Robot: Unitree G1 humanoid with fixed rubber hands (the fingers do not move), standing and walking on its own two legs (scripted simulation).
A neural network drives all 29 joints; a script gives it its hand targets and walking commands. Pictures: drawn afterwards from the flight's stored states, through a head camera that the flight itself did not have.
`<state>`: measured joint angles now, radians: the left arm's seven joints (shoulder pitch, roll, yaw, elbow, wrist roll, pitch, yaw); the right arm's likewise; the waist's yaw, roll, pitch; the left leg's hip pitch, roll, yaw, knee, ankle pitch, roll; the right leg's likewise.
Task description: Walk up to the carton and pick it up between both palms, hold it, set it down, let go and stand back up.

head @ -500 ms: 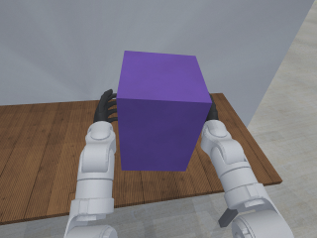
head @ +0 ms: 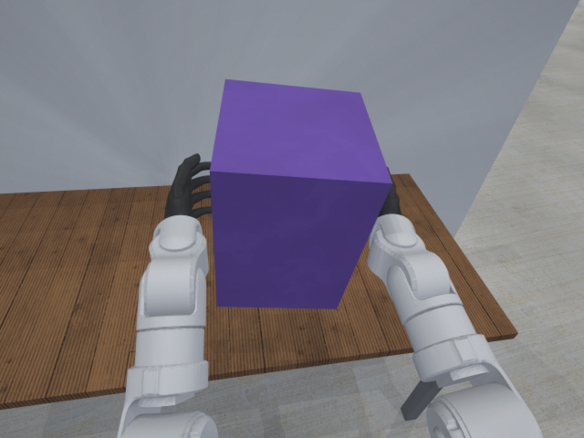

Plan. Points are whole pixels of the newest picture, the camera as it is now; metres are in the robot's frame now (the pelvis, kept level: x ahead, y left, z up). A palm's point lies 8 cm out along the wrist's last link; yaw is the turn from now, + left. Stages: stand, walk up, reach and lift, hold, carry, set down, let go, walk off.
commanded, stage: hold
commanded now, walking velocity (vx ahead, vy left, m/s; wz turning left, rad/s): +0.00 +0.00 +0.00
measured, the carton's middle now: (285, 204) +0.38 +0.01 +0.17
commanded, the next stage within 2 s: none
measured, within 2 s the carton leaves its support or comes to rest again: neither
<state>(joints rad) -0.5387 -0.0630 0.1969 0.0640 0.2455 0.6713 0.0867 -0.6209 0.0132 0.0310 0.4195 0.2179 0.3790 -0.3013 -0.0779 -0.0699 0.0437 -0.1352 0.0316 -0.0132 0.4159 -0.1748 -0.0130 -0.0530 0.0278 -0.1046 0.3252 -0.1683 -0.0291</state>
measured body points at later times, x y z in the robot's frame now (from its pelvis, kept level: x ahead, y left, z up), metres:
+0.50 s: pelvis +0.00 +0.00 +0.00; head -0.02 +0.03 +0.45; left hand +0.37 +0.15 +0.17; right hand +0.38 -0.11 +0.17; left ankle +0.04 +0.12 -0.74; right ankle +0.02 -0.10 -0.74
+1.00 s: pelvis +0.00 +0.00 +0.00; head -0.02 +0.03 +0.45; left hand +0.37 +0.15 +0.17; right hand +0.38 -0.11 +0.17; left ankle +0.04 +0.12 -0.74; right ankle +0.02 -0.10 -0.74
